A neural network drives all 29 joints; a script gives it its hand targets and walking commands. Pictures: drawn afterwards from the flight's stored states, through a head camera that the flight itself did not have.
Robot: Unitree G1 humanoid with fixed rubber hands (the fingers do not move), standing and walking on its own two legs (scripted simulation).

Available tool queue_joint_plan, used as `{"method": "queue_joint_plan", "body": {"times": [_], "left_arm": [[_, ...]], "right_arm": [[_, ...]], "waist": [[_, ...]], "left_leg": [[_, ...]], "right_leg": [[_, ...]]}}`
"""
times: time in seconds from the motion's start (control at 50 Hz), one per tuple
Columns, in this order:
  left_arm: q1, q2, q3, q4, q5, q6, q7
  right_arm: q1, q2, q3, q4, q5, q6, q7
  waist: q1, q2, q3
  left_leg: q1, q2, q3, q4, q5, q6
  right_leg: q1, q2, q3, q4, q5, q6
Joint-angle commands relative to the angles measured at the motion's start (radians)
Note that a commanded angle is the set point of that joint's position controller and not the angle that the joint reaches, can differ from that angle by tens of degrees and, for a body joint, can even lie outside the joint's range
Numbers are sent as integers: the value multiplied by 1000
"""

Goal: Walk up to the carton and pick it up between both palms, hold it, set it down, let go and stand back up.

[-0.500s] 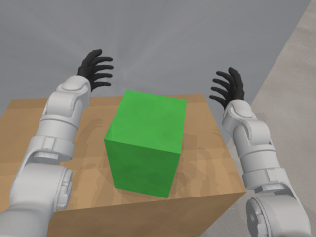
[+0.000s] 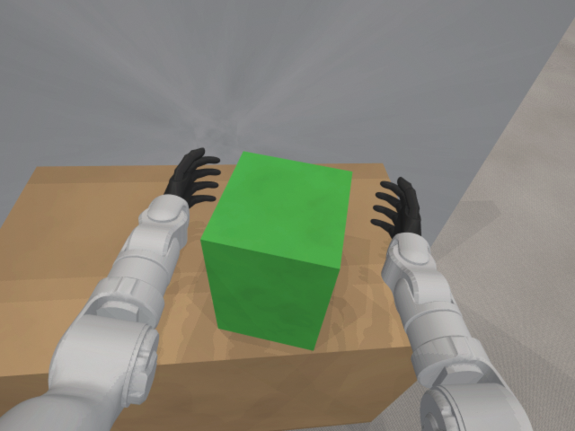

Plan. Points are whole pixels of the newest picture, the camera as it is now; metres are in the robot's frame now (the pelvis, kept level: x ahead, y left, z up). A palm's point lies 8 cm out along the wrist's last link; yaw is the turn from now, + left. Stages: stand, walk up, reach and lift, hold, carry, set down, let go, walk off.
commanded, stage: reach and lift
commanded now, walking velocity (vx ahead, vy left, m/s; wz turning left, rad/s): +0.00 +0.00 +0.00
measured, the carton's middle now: (280, 256) +0.39 -0.02 +0.00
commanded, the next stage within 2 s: none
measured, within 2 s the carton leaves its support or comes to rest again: neither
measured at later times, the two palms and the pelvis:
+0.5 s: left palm (193, 208) +0.44 +0.11 +0.07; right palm (394, 240) +0.36 -0.19 +0.06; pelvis +0.00 +0.00 -0.01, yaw -1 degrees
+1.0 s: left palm (203, 208) +0.44 +0.10 +0.07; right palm (373, 242) +0.37 -0.16 +0.06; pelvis -0.01 +0.01 -0.01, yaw +0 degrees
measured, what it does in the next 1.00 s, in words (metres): stands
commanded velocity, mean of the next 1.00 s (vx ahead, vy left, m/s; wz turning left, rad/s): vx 0.00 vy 0.00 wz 0.00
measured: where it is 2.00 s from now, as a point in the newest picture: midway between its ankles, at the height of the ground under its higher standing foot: outside the picture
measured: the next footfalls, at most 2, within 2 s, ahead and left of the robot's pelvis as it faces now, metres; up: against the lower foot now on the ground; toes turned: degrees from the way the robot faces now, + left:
none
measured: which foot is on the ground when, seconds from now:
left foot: down 0.00-1.00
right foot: down 0.00-1.00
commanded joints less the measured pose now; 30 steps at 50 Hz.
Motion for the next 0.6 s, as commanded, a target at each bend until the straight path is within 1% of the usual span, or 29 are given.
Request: {"method": "queue_joint_plan", "body": {"times": [0.0,0.02,0.04,0.06,0.08,0.1,0.12,0.14,0.16,0.18,0.2,0.22,0.24,0.26,0.28,0.3,0.32,0.34,0.36,0.38,0.4,0.42,0.44,0.46,0.48,0.5,0.54,0.56,0.58], "left_arm": [[-526,86,9,-98,11,-144,13],[-517,73,11,-124,12,-152,18],[-557,81,25,-98,13,-167,24],[-546,68,20,-77,9,-169,30],[-555,76,19,-62,13,-170,29],[-559,71,19,-23,16,-178,31],[-505,44,10,12,17,-181,30],[-523,58,24,-14,27,-194,27],[-519,54,34,-22,33,-200,32],[-506,46,20,39,21,-199,27],[-534,39,32,-31,33,-206,28],[-502,34,32,-24,33,-203,28],[-494,20,29,50,35,-196,26],[-466,15,41,50,31,-193,21],[-507,28,44,-1,34,-195,21],[-500,21,48,28,45,-192,24],[-500,36,49,65,29,-191,24],[-524,27,42,55,25,-201,19],[-531,10,29,5,36,-214,25],[-515,12,33,53,30,-218,26],[-532,6,40,99,22,-221,23],[-542,6,35,69,29,-230,23],[-520,-23,20,127,30,-227,23],[-535,-29,16,95,37,-232,24],[-543,-27,12,92,34,-239,23],[-568,-47,9,32,37,-253,31],[-584,-40,27,48,58,-260,41],[-589,-61,24,-8,61,-259,50],[-566,-78,24,2,68,-255,53]], "right_arm": [[-397,-83,-32,-75,-41,-120,0],[-384,-87,-37,-58,-44,-145,-4],[-419,-92,-54,-47,-43,-163,-4],[-418,-103,-58,-28,-36,-181,-4],[-449,-109,-43,-37,-32,-197,-6],[-457,-94,-49,10,-28,-208,-4],[-434,-107,-49,33,-32,-231,-5],[-448,-97,-37,31,-24,-248,-9],[-455,-104,-26,27,-8,-268,-8],[-449,-107,-11,82,13,-273,-13],[-462,-100,8,31,14,-289,-11],[-424,-108,13,64,21,-291,-6],[-454,-118,2,119,35,-292,-10],[-446,-98,28,89,32,-295,-6],[-452,-113,16,117,30,-291,-3],[-449,-113,28,120,39,-288,-2],[-463,-121,33,129,46,-285,-2],[-491,-90,30,91,46,-289,-7],[-473,-88,22,110,38,-292,-4],[-475,-82,11,140,41,-296,-8],[-504,-65,13,158,41,-289,-9],[-485,-58,6,146,32,-293,-10],[-482,-62,10,185,39,-291,-17],[-488,-51,14,172,33,-292,-13],[-484,-37,-6,166,14,-291,-16],[-488,-31,-20,172,0,-300,-18],[-502,-16,-32,173,-6,-314,-22],[-506,-31,-44,151,-12,-330,-28],[-496,-22,-51,159,-16,-336,-38]], "waist": [[-11,152,-514],[-17,157,-548],[-2,172,-568],[-21,154,-576],[-12,157,-577],[-9,158,-587],[-14,137,-581],[-1,127,-607],[6,141,-639],[-9,127,-562],[12,136,-632],[16,131,-640],[8,115,-568],[39,85,-583],[28,103,-592],[41,103,-585],[31,73,-538],[28,70,-541],[15,107,-575],[8,89,-545],[18,66,-500],[7,96,-545],[-4,78,-481],[11,95,-501],[-12,96,-517],[-18,140,-545],[1,158,-593],[-16,177,-627],[-21,177,-625]], "left_leg": [[402,27,-47,-16,-29,-43],[421,25,-45,-4,19,-54],[399,25,-44,8,19,-56],[406,26,-49,25,43,-61],[403,25,-47,33,57,-64],[416,33,-49,42,75,-66],[429,41,-57,50,108,-78],[436,34,-51,62,127,-76],[449,39,-56,71,180,-79],[421,40,-64,81,181,-79],[435,34,-57,83,208,-80],[454,41,-52,83,240,-87],[427,38,-58,85,219,-88],[411,39,-49,77,216,-78],[424,38,-50,76,205,-83],[412,32,-50,76,201,-77],[396,39,-52,72,181,-75],[369,32,-49,74,132,-71],[391,38,-48,67,131,-79],[389,42,-52,64,127,-82],[352,40,-50,60,74,-71],[356,34,-41,56,54,-71],[332,33,-45,57,22,-69],[333,34,-47,51,30,-72],[325,30,-50,60,-2,-75],[350,35,-59,53,-13,-79],[354,36,-40,88,46,-90],[378,34,-45,90,72,-96],[394,38,-50,101,107,-92]], "right_leg": [[-157,27,-107,-15,142,-16],[-146,32,-102,-7,179,-18],[-160,34,-103,4,179,-21],[-170,40,-109,9,204,-14],[-169,40,-110,10,204,-15],[-186,43,-109,19,207,-21],[-198,48,-117,23,234,-22],[-184,49,-113,19,250,-20],[-183,51,-109,36,294,-17],[-183,50,-109,33,291,-18],[-163,51,-107,30,317,-18],[-162,57,-107,34,337,-16],[-194,49,-105,36,332,-14],[-160,53,-106,29,336,-16],[-156,52,-106,25,327,-12],[-161,50,-100,32,328,-9],[-155,51,-102,28,317,-7],[-152,44,-102,19,292,-8],[-162,47,-103,19,280,-13],[-183,48,-102,18,262,-10],[-195,40,-98,6,215,-10],[-190,35,-92,7,214,-10],[-227,34,-98,4,191,-7],[-223,35,-101,6,173,-12],[-241,31,-104,11,149,-12],[-253,37,-110,6,131,-18],[-257,35,-105,18,166,-21],[-255,38,-113,26,199,-17],[-258,41,-115,20,229,-18]]}}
